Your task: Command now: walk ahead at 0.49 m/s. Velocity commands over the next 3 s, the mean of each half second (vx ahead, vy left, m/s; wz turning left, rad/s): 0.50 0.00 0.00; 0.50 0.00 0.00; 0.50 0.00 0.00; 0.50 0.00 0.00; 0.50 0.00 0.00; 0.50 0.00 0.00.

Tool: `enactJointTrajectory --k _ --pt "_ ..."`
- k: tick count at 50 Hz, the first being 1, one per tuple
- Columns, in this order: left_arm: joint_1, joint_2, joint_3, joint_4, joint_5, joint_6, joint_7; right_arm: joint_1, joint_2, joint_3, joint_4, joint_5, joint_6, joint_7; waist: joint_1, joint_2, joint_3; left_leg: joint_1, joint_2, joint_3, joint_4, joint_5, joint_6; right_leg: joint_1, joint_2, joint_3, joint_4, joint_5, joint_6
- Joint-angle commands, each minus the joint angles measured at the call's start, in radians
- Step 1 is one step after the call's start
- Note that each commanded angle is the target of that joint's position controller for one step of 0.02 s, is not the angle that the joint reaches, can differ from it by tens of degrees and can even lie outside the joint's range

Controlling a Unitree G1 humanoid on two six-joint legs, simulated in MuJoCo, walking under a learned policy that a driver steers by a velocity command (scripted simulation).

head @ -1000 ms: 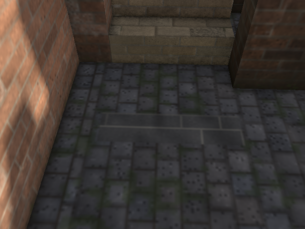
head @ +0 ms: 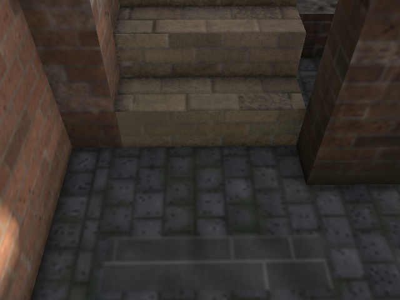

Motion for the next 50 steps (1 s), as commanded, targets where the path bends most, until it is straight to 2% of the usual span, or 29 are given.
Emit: enactJointTrajectory --k 1,5,10,12,14,15,16,17,18,19,20,21,23,27,32,35,36,38,39,40,41,42,43,44,45,46,47,48,50 --pt "0.033 0.042 0.011 -0.042 0.012 0.005 0.006 -0.042 -0.135 -0.022 -0.057 0.002 -0.017 -0.019 0.047 0.073 0.054 -0.101 0.285 -0.216 -0.202 0.059 0.173 -0.023 -0.043 0.004 -0.149 0.156 0.027" --pt "-0.126 0.029 0.006 -0.083 0.003 -0.005 -0.005 0.037 -0.162 -0.027 -0.040 0.018 -0.004 -0.033 -0.011 0.077 0.054 -0.020 0.267 -0.164 -0.182 0.076 0.126 0.011 0.002 -0.034 -0.427 0.304 0.036" --pt "-0.250 0.043 0.003 -0.132 -0.011 -0.015 -0.034 0.111 -0.170 -0.032 -0.006 0.026 0.016 -0.034 -0.050 0.094 0.080 0.139 0.327 -0.183 -0.109 0.050 0.111 0.009 0.031 -0.043 -0.575 0.219 0.016" --pt "-0.228 0.065 0.010 -0.138 -0.011 -0.024 -0.045 0.102 -0.182 -0.037 -0.004 0.027 0.027 -0.037 -0.023 0.108 0.067 0.182 0.351 -0.197 -0.055 0.097 0.096 0.064 0.047 -0.051 -0.617 0.140 -0.012" --pt "-0.049 0.117 0.040 -0.090 -0.008 -0.030 -0.043 0.065 -0.178 -0.034 -0.014 0.022 0.038 -0.037 0.078 0.110 -0.031 0.165 0.299 -0.148 0.152 0.369 0.060 0.316 0.103 -0.097 -0.662 0.104 -0.053" --pt "0.155 0.188 0.068 -0.038 -0.002 -0.032 -0.035 0.052 -0.140 -0.018 -0.035 0.008 0.037 -0.037 0.156 0.059 -0.173 0.026 0.238 -0.091 0.419 0.348 0.025 0.606 0.018 -0.002 -0.635 0.130 -0.109" --pt "0.283 0.329 0.102 -0.025 0.016 -0.026 -0.028 0.113 -0.038 0.018 -0.078 -0.001 0.013 -0.031 0.146 -0.168 -0.313 -0.410 0.063 -0.014 0.833 0.003 -0.060 1.016 -0.235 0.436 -0.698 -0.017 -0.261" --pt "0.296 0.250 0.080 -0.019 0.018 -0.024 -0.027 0.108 -0.062 0.015 -0.062 0.015 -0.016 -0.026 0.150 -0.212 -0.373 -0.574 0.041 -0.157 0.996 -0.424 -0.053 1.067 -0.303 0.705 -0.847 -0.081 -0.303" --pt "0.215 0.178 0.057 -0.036 0.013 -0.024 -0.025 0.026 -0.157 -0.008 -0.081 0.045 -0.031 -0.019 0.133 -0.139 -0.232 -0.658 0.108 -0.180 1.054 -0.369 -0.029 0.955 -0.266 0.566 -0.848 -0.083 -0.248" --pt "0.125 0.137 0.042 -0.060 0.009 -0.020 -0.025 -0.031 -0.163 -0.009 -0.095 0.046 -0.033 -0.020 0.102 -0.072 -0.151 -0.640 0.168 -0.147 1.022 -0.272 -0.022 0.814 -0.224 0.411 -0.858 -0.010 -0.213" --pt "0.060 0.107 0.031 -0.072 0.008 -0.018 -0.030 -0.058 -0.150 -0.011 -0.096 0.031 -0.025 -0.023 0.073 -0.016 -0.084 -0.596 0.203 -0.130 0.953 -0.198 -0.030 0.679 -0.177 0.310 -0.898 0.053 -0.197" --pt "0.030 0.089 0.023 -0.075 0.013 -0.020 -0.034 -0.051 -0.136 -0.016 -0.096 0.020 -0.010 -0.026 0.040 -0.026 -0.052 -0.528 0.230 -0.132 0.891 -0.149 -0.036 0.584 -0.138 0.237 -0.936 0.096 -0.177" --pt "0.034 0.097 0.024 -0.058 0.015 -0.025 -0.039 -0.026 -0.089 -0.009 -0.091 0.015 0.018 -0.027 0.011 -0.042 -0.033 -0.460 0.232 -0.114 0.843 -0.102 -0.054 0.492 -0.104 0.157 -0.979 0.184 -0.182" --pt "0.118 0.128 0.028 -0.011 0.021 -0.015 -0.028 -0.137 -0.096 -0.015 -0.143 -0.005 0.025 -0.027 0.023 -0.015 0.011 -0.562 0.233 -0.108 0.699 0.058 -0.080 0.507 -0.091 0.072 -1.004 0.325 -0.187" --pt "0.184 0.147 0.022 0.017 0.012 0.002 -0.003 -0.338 -0.085 -0.009 -0.204 0.007 0.010 -0.006 0.079 -0.022 0.047 -0.523 0.195 -0.072 0.390 0.259 -0.083 0.560 -0.065 0.013 -1.028 0.245 -0.147" --pt "0.230 0.164 0.026 0.043 0.007 0.013 0.003 -0.425 -0.088 -0.005 -0.235 0.016 0.007 0.011 0.105 -0.026 0.078 -0.537 0.179 -0.072 0.292 0.241 -0.078 0.657 -0.101 0.023 -1.009 0.215 -0.143" --pt "0.257 0.145 0.023 0.055 0.002 0.014 0.002 -0.434 -0.086 -0.004 -0.244 0.017 0.005 0.020 0.103 -0.033 0.085 -0.559 0.176 -0.083 0.278 0.221 -0.067 0.709 -0.123 0.030 -0.990 0.220 -0.139" --pt "0.252 0.160 0.032 0.063 0.005 0.020 0.000 -0.433 -0.100 -0.010 -0.258 0.022 0.000 0.029 0.094 -0.042 0.091 -0.536 0.164 -0.073 0.251 0.156 -0.047 0.733 -0.126 0.011 -0.942 0.291 -0.123" --pt "0.248 0.110 0.021 0.064 0.050 0.003 -0.018 -0.389 -0.086 0.002 -0.240 -0.052 0.026 0.036 0.076 -0.093 0.095 -0.416 0.151 -0.006 0.224 0.136 -0.031 0.700 -0.077 -0.034 -0.940 0.384 -0.100" --pt "0.222 0.133 0.032 0.054 0.057 -0.006 -0.020 -0.361 -0.122 -0.014 -0.233 -0.052 0.029 0.029 0.069 -0.104 0.064 -0.307 0.124 0.004 0.229 0.068 -0.018 0.674 -0.082 -0.020 -0.894 0.483 -0.089" --pt "0.203 0.178 0.046 0.049 0.058 -0.010 -0.021 -0.255 -0.147 -0.027 -0.203 -0.053 0.028 0.013 0.015 -0.091 0.015 -0.182 0.090 0.021 0.220 -0.006 -0.001 0.677 -0.071 -0.033 -0.759 0.645 -0.079" --pt "0.207 0.152 0.039 0.055 0.051 -0.009 -0.021 -0.060 -0.180 -0.041 -0.141 -0.068 0.018 -0.001 -0.067 -0.046 -0.085 0.026 0.087 0.013 0.190 -0.011 0.036 0.632 -0.032 -0.058 -0.536 0.674 -0.065" --pt "0.220 0.104 0.024 0.022 0.040 -0.010 -0.021 0.142 -0.261 -0.063 -0.106 -0.089 0.010 -0.020 -0.131 0.087 -0.243 0.295 0.313 -0.219 0.183 -0.097 0.082 0.444 0.023 -0.105 -0.206 0.356 -0.051" --pt "0.375 -0.002 0.002 0.015 0.005 -0.007 -0.029 0.137 -0.375 -0.095 -0.096 -0.083 0.012 -0.025 -0.031 0.395 -0.361 0.542 0.559 -0.746 0.026 -0.211 0.211 0.069 0.209 -0.104 0.122 -0.320 -0.014" --pt "0.305 0.114 0.025 0.040 0.026 -0.001 -0.021 0.049 -0.293 -0.084 -0.116 -0.045 0.020 -0.021 -0.029 0.228 -0.286 0.459 0.499 -0.762 -0.036 -0.267 0.176 -0.012 0.152 0.017 0.178 -0.274 -0.035" --pt "0.195 0.124 0.028 0.020 0.026 -0.006 -0.025 -0.055 -0.199 -0.057 -0.135 -0.028 0.020 -0.023 -0.006 0.123 -0.146 0.310 0.442 -0.556 -0.021 -0.218 0.137 -0.013 0.085 0.010 0.118 -0.162 -0.048" --pt "0.158 0.092 0.018 0.020 0.025 -0.009 -0.030 -0.088 -0.152 -0.044 -0.128 -0.024 0.015 -0.018 0.013 0.086 -0.083 0.191 0.391 -0.438 -0.047 -0.102 0.117 0.036 0.051 -0.002 0.043 -0.109 -0.044" --pt "0.142 0.092 0.021 0.030 0.045 -0.001 -0.038 -0.090 -0.126 -0.035 -0.121 -0.027 0.018 -0.019 0.021 0.092 -0.050 0.119 0.354 -0.366 -0.076 -0.045 0.100 0.080 0.030 -0.007 -0.012 -0.098 -0.034" --pt "0.167 0.052 0.013 0.044 0.068 0.025 -0.049 -0.067 -0.120 -0.029 -0.089 -0.019 0.009 -0.019 0.048 0.132 -0.049 0.054 0.322 -0.282 -0.106 0.087 0.102 0.152 0.030 -0.033 -0.043 -0.081 -0.018"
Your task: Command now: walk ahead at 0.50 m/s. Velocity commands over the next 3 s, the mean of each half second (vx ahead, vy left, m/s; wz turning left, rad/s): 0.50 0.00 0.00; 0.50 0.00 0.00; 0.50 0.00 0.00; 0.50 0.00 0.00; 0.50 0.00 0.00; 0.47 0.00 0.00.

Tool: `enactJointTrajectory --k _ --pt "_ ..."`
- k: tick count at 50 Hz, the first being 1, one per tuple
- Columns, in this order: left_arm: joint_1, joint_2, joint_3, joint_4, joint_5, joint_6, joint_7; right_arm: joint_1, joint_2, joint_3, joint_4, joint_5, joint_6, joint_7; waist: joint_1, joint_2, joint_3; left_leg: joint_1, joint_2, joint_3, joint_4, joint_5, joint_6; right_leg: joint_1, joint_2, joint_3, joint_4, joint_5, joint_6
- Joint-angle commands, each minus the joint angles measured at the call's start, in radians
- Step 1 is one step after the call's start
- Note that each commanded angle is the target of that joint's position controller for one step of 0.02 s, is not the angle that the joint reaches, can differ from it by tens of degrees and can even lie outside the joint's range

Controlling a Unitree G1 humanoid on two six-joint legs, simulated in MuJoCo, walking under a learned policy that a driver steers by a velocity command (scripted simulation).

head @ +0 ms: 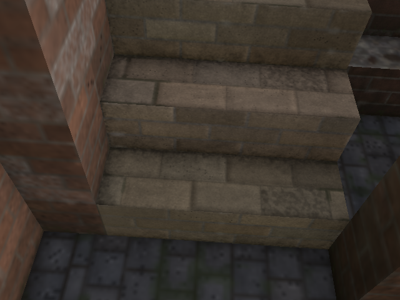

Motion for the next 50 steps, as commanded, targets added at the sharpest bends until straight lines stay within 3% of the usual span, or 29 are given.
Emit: enactJointTrajectory --k 1,4,5,8,12,14,16,18,19,20,21,22,23,25,26,29,32,34,36,37,38,39,40,41,42,44,46,48,50 --pt "0.058 0.042 0.008 -0.022 0.020 0.017 -0.013 0.081 -0.096 -0.017 0.000 0.018 -0.025 -0.001 0.000 0.120 -0.100 0.186 0.255 -0.266 -0.245 0.133 0.133 -0.120 -0.060 0.021 -0.012 0.045 0.010" --pt "-0.067 0.033 0.001 -0.064 0.015 0.031 -0.015 0.122 -0.107 -0.018 0.036 0.036 -0.040 -0.005 -0.011 0.115 -0.025 0.169 0.234 -0.209 -0.312 0.068 0.141 -0.192 -0.082 -0.004 -0.116 0.136 0.044" --pt "-0.110 0.049 0.002 -0.076 0.020 0.032 -0.015 0.134 -0.115 -0.020 0.047 0.044 -0.042 -0.009 -0.017 0.119 -0.001 0.170 0.229 -0.200 -0.331 0.066 0.141 -0.224 -0.091 -0.005 -0.164 0.183 0.053" --pt "-0.219 0.026 -0.009 -0.104 0.006 0.023 -0.010 0.172 -0.094 -0.015 0.067 0.040 -0.046 -0.010 -0.041 0.106 0.018 0.198 0.210 -0.143 -0.330 0.158 0.125 -0.217 -0.072 -0.027 -0.334 0.286 0.070" --pt "-0.331 0.021 -0.020 -0.134 -0.007 0.009 -0.006 0.206 -0.114 -0.020 0.087 0.037 -0.054 -0.015 -0.064 0.109 0.019 0.240 0.206 -0.110 -0.304 0.234 0.107 -0.126 -0.032 -0.049 -0.525 0.359 0.063" --pt "-0.339 0.037 -0.017 -0.139 -0.006 0.001 -0.002 0.203 -0.125 -0.026 0.091 0.033 -0.046 -0.018 -0.065 0.097 0.006 0.316 0.230 -0.111 -0.256 0.357 0.106 -0.121 -0.031 -0.039 -0.566 0.342 0.045" --pt "-0.300 0.048 -0.012 -0.131 0.001 -0.014 0.006 0.189 -0.116 -0.022 0.087 0.024 -0.035 -0.020 -0.043 0.082 -0.037 0.372 0.230 -0.103 -0.130 0.607 0.078 -0.057 0.009 -0.056 -0.592 0.249 0.018" --pt "-0.115 0.080 0.006 -0.067 0.025 -0.044 0.023 0.182 -0.104 -0.017 0.078 0.020 -0.028 -0.025 0.033 0.061 -0.138 0.343 0.179 -0.077 0.124 0.673 0.045 0.158 0.039 -0.064 -0.692 0.295 -0.034" --pt "0.032 0.145 0.023 -0.033 0.046 -0.053 0.033 0.183 -0.078 -0.003 0.052 0.025 -0.032 -0.027 0.083 0.005 -0.243 0.191 0.145 -0.058 0.333 0.442 0.029 0.380 -0.103 0.066 -0.659 0.356 -0.077" --pt "0.115 0.263 0.063 -0.023 0.046 -0.047 0.028 0.319 0.030 0.025 0.045 0.065 -0.032 -0.018 0.055 -0.253 -0.371 -0.169 -0.006 0.017 0.675 -0.084 -0.011 0.689 -0.364 0.444 -0.676 0.418 -0.246" --pt "0.100 0.233 0.066 -0.004 0.015 -0.033 0.017 0.286 -0.061 0.004 0.078 0.039 -0.026 -0.028 0.044 -0.141 -0.343 -0.266 -0.028 -0.069 0.789 -0.362 0.008 0.639 -0.355 0.560 -0.779 0.350 -0.258" --pt "-0.006 0.184 0.054 -0.032 -0.005 -0.033 0.014 0.239 -0.064 -0.005 0.075 0.023 -0.020 -0.021 -0.001 -0.105 -0.209 -0.261 0.035 -0.111 0.823 -0.279 0.023 0.476 -0.304 0.413 -0.808 0.275 -0.204" --pt "-0.076 0.129 0.042 -0.054 -0.002 -0.035 0.012 0.199 -0.051 0.002 0.067 0.033 -0.026 -0.017 -0.010 -0.056 -0.145 -0.257 0.064 -0.104 0.805 -0.225 0.018 0.375 -0.272 0.343 -0.852 0.292 -0.185" --pt "-0.124 0.079 0.022 -0.048 -0.007 -0.043 0.023 0.135 -0.037 0.003 0.046 0.006 0.002 -0.013 -0.052 -0.015 -0.086 -0.183 0.089 -0.099 0.727 -0.161 -0.005 0.239 -0.218 0.200 -0.875 0.579 -0.151" --pt "-0.136 0.072 0.016 -0.045 -0.006 -0.053 0.024 0.151 -0.008 0.010 0.056 -0.002 0.018 -0.014 -0.068 -0.009 -0.115 -0.121 0.071 -0.085 0.718 -0.150 -0.021 0.208 -0.200 0.131 -0.846 0.779 -0.149" --pt "-0.152 0.081 0.005 -0.021 -0.023 -0.067 0.020 0.148 0.037 0.037 0.036 0.000 0.042 -0.041 -0.103 -0.044 -0.125 0.009 0.052 -0.041 0.447 -0.134 -0.067 0.132 -0.132 -0.001 -0.817 0.897 -0.111" --pt "-0.105 0.131 0.019 0.004 -0.023 -0.054 0.023 0.045 0.033 0.058 -0.005 0.013 0.040 -0.049 -0.051 -0.118 -0.129 0.002 0.049 -0.006 0.273 -0.107 -0.072 0.194 -0.136 0.044 -0.836 0.689 -0.126" --pt "-0.089 0.131 0.022 0.011 -0.026 -0.049 0.021 0.013 0.024 0.067 -0.021 0.019 0.029 -0.050 -0.032 -0.099 -0.130 0.009 0.059 -0.008 0.195 -0.087 -0.064 0.223 -0.154 0.095 -0.858 0.518 -0.135" --pt "-0.104 0.128 0.022 0.008 -0.034 -0.042 0.020 0.014 0.026 0.073 -0.025 0.014 0.012 -0.047 -0.049 -0.050 -0.114 0.076 0.060 -0.002 0.084 -0.030 -0.052 0.207 -0.146 0.124 -0.858 0.326 -0.126" --pt "-0.096 0.119 0.020 0.009 -0.043 -0.027 0.022 0.113 0.044 0.079 0.012 0.006 0.007 -0.046 -0.070 -0.028 -0.170 0.206 0.045 -0.016 0.079 -0.055 -0.039 0.156 -0.143 0.113 -0.802 0.250 -0.134" --pt "-0.111 0.089 0.010 0.003 -0.040 -0.020 0.023 0.147 0.023 0.073 0.022 -0.002 0.000 -0.047 -0.092 0.027 -0.131 0.245 0.057 -0.045 0.006 -0.108 -0.026 0.110 -0.101 0.092 -0.729 0.209 -0.116" --pt "-0.140 0.034 -0.005 -0.019 -0.038 -0.021 0.020 0.182 -0.027 0.061 0.023 -0.018 -0.005 -0.053 -0.104 0.156 -0.088 0.267 0.161 -0.194 -0.126 -0.174 0.001 0.041 -0.041 0.039 -0.578 0.185 -0.079" --pt "-0.063 -0.045 -0.039 -0.023 -0.041 -0.022 0.018 0.175 -0.135 0.024 0.028 -0.007 0.003 -0.058 -0.043 0.358 -0.048 0.260 0.305 -0.440 -0.266 -0.227 0.098 -0.080 0.056 -0.036 -0.491 -0.023 -0.028" --pt "-0.090 0.000 -0.044 -0.030 -0.044 -0.014 0.020 0.104 -0.081 0.034 -0.009 -0.014 0.015 -0.059 -0.034 0.312 -0.006 0.208 0.356 -0.493 -0.245 -0.103 0.149 -0.072 0.010 -0.023 -0.425 -0.114 -0.029" --pt "-0.079 0.020 -0.043 -0.016 -0.039 -0.007 0.019 0.054 -0.027 0.043 -0.043 -0.022 0.010 -0.052 -0.012 0.226 -0.046 0.182 0.344 -0.448 -0.245 0.020 0.161 -0.011 0.009 -0.005 -0.427 -0.141 -0.033" --pt "-0.083 0.015 -0.049 -0.007 -0.030 0.000 0.025 -0.038 -0.017 0.041 -0.092 -0.009 0.007 -0.051 0.030 0.152 -0.078 0.151 0.260 -0.299 -0.213 0.160 0.112 0.102 0.018 -0.041 -0.523 -0.082 -0.026" --pt "-0.138 -0.016 -0.066 -0.014 -0.023 0.003 0.036 -0.096 0.028 0.063 -0.124 0.011 -0.004 -0.058 0.044 0.117 -0.087 0.128 0.187 -0.183 -0.160 0.285 0.042 0.216 0.014 -0.058 -0.718 0.157 0.007" --pt "-0.084 0.018 -0.067 0.005 -0.001 0.006 0.046 0.005 0.006 0.050 -0.105 0.029 -0.004 -0.052 0.012 0.126 -0.130 0.125 0.133 -0.135 -0.104 0.158 0.019 0.275 -0.024 -0.043 -0.684 0.221 0.033" --pt "-0.157 0.065 -0.059 -0.020 -0.021 0.005 0.047 0.047 0.035 0.054 -0.108 0.014 0.004 -0.048 -0.029 -0.015 -0.066 0.134 0.091 -0.111 -0.101 -0.039 -0.003 0.204 -0.081 0.034 -0.720 0.234 0.033"
Over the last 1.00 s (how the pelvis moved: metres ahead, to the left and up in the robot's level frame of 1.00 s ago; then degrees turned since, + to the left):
0.55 -0.02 0.00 1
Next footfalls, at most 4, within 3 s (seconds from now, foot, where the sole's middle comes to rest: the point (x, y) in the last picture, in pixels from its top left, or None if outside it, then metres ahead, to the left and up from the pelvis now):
0.38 right None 0.36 -0.12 -0.78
0.78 left None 0.43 0.07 -0.78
0.96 right None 0.43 -0.15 -0.78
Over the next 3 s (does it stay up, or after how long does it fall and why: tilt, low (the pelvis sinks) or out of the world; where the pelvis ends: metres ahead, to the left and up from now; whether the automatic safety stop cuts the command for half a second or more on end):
stays up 0.44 -0.02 0.01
